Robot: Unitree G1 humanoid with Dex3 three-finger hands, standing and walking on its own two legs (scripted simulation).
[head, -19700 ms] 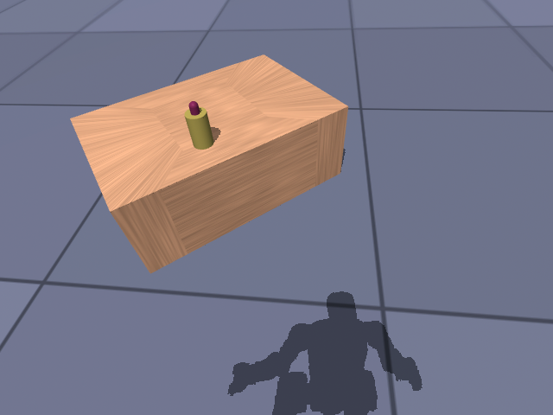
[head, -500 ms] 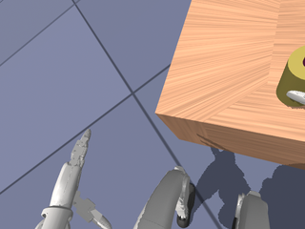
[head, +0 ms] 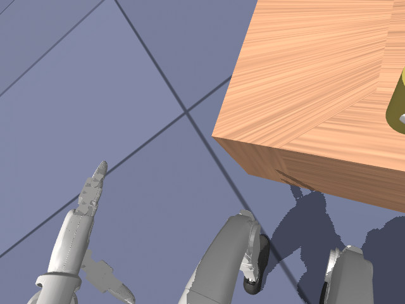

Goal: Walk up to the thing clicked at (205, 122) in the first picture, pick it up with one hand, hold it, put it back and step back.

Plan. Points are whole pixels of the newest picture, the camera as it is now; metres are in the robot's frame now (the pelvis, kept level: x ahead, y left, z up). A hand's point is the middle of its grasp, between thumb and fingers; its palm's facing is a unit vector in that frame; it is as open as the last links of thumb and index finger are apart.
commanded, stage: loosen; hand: right
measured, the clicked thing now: out of the picture +0.54 -0.20 -0.05
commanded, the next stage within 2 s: open in 0.12 s
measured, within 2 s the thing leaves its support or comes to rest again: rests again in 1.02 s
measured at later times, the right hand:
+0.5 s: hand out of the picture +0.56 -0.23 -0.05, palm faces +0.27 +0.96 +0.01, open 12.4 cm
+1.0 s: hand out of the picture +0.56 -0.28 +0.00, palm faces +0.31 +0.95 -0.02, open 16.1 cm
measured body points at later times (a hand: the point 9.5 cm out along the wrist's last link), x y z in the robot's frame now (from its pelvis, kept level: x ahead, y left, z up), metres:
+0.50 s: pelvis -0.01 +0.00 -0.02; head +0.21 -0.09 +0.37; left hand +0.18 +0.25 +0.12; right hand +0.54 -0.28 -0.04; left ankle +0.10 +0.13 -0.54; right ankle +0.03 -0.12 -0.54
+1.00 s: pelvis +0.00 +0.00 +0.00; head +0.21 -0.09 +0.39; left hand +0.16 +0.26 +0.11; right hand +0.54 -0.33 +0.00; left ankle +0.10 +0.13 -0.54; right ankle +0.03 -0.12 -0.54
